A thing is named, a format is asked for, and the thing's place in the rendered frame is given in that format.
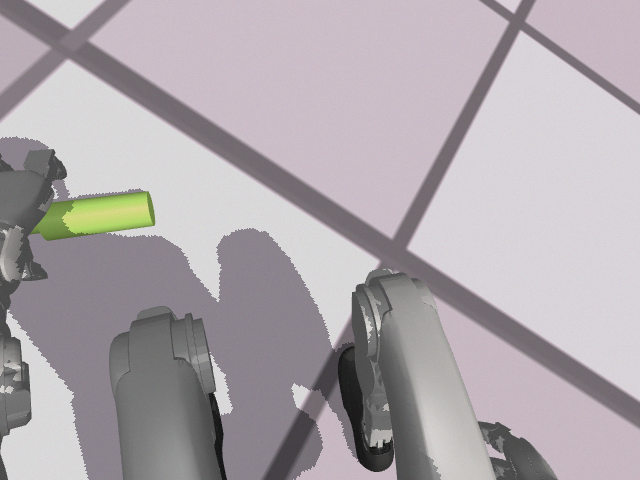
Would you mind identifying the left robot arm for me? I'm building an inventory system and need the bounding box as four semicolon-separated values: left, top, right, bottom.
0;222;32;480

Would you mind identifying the left robot hand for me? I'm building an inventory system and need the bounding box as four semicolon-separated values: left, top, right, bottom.
0;149;67;281

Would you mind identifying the right robot foot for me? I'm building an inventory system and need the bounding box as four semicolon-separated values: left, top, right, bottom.
338;346;394;472

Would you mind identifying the bottle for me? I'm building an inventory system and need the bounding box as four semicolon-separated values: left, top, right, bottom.
30;191;155;241

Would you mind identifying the left robot foot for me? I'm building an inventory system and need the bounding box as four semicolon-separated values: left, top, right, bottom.
209;393;227;480

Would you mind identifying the right robot hand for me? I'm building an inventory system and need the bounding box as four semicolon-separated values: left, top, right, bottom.
478;421;558;480

